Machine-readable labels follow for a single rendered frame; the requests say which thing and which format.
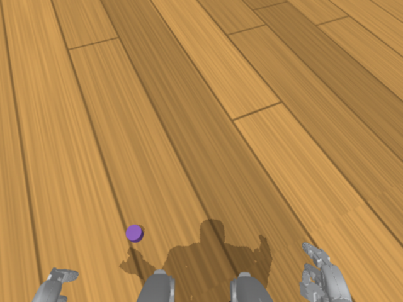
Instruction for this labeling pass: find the right robot hand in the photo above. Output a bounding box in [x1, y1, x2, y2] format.
[299, 242, 352, 302]

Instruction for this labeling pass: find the left robot hand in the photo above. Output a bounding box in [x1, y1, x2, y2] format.
[32, 267, 79, 302]

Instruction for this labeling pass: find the tin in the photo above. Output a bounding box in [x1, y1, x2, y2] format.
[126, 225, 144, 243]

